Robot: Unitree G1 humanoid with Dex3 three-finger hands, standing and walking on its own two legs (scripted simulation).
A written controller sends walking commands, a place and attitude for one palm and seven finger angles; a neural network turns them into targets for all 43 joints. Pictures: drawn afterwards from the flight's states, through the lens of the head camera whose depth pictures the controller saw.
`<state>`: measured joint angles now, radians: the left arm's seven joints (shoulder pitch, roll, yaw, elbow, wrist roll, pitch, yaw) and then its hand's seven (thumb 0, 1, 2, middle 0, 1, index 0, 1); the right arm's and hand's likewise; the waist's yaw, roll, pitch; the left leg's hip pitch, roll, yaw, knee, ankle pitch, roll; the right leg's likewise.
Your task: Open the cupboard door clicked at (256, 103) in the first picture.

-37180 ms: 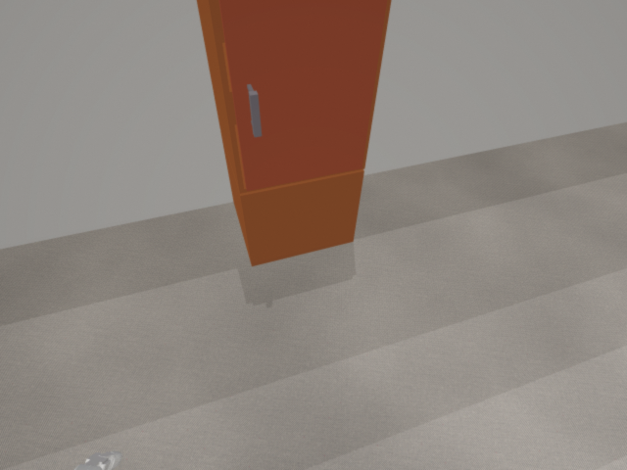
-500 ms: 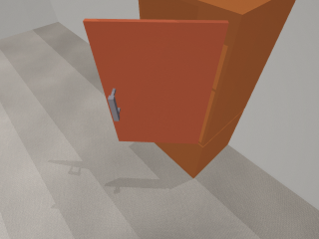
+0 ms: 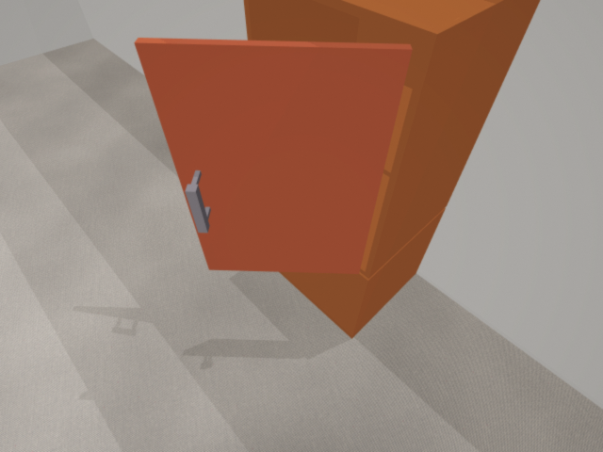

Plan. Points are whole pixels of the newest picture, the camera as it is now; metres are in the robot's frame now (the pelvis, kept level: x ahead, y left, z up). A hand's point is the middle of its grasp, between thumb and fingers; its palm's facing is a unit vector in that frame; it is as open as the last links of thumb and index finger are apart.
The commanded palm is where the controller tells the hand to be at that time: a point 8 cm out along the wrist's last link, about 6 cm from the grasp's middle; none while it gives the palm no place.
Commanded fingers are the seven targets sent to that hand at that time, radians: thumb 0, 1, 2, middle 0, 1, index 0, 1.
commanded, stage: raise the hand with hooked fingers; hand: left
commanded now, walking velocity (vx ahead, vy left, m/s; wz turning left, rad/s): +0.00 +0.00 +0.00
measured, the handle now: (200, 202) +0.57 +0.24 -0.06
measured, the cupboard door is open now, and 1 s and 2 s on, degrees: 44 44 44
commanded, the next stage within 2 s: none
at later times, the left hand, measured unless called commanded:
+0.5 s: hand (161, 449) +0.14 +0.20 -0.08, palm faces +0.07 -1.00 +0.00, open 8.7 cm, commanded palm +0.13 +0.26 -0.07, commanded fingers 0.00 0.36 0.67 -0.24 -0.64 -0.24 -0.64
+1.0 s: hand (132, 408) +0.18 +0.24 -0.06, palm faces +0.03 -1.00 -0.05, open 11.7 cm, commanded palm +0.16 +0.29 -0.06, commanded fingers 0.00 -0.22 0.42 -0.28 -1.02 -0.28 -1.02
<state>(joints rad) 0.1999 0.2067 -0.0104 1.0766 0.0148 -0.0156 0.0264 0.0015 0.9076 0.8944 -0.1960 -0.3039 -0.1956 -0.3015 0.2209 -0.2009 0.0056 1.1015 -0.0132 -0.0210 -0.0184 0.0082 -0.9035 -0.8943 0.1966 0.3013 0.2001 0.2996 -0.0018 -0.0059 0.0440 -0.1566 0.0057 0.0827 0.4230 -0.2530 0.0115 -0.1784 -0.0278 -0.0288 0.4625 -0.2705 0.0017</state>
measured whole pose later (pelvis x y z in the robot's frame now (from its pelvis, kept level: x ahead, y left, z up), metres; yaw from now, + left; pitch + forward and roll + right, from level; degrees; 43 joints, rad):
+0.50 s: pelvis -0.05 -0.03 -0.11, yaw +2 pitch +15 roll +0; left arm 0.33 0.22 0.25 0.24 -0.35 -0.54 -0.46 0.01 0.58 0.76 -0.22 -0.51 -0.22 -0.51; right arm 0.12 -0.29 -0.07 0.50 0.04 -0.28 -0.04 0.01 -0.90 -0.89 0.20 0.30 0.20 0.30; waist 0.05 -0.03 -0.14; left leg -0.97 0.04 0.00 1.26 -0.55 -0.03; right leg -0.95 -0.03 -0.09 1.27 -0.58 -0.05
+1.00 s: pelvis -0.05 +0.00 -0.10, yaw +2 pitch +17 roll -2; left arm 0.23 0.30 0.33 0.20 -0.35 -0.42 -0.43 0.00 0.01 0.51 -0.26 -0.88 -0.26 -0.88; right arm 0.27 -0.26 -0.02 0.59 0.03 -0.24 -0.06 0.02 -0.90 -0.89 0.20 0.30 0.20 0.30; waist -0.01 0.02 -0.14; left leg -0.99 0.04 0.00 1.22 -0.52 0.02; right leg -0.95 -0.02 -0.08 1.17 -0.51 -0.01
